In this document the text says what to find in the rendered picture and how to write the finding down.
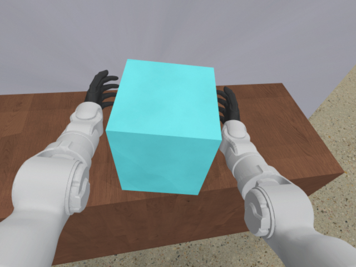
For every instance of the left robot upper arm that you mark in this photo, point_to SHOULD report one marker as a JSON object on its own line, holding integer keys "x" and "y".
{"x": 47, "y": 191}

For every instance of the pedestal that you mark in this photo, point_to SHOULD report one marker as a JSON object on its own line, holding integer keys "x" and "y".
{"x": 117, "y": 221}

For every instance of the robot right forearm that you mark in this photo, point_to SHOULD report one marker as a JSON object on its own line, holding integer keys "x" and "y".
{"x": 246, "y": 164}

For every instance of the robot left forearm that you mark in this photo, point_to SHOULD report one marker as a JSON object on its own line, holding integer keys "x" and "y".
{"x": 79, "y": 140}

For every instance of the right robot upper arm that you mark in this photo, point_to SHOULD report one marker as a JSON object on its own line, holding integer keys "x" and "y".
{"x": 282, "y": 215}

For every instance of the right robot hand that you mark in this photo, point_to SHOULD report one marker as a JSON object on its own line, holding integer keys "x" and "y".
{"x": 231, "y": 110}

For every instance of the left robot hand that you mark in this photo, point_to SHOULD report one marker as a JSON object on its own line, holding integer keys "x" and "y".
{"x": 95, "y": 92}

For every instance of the carton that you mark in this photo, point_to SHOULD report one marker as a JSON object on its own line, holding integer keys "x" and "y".
{"x": 164, "y": 128}

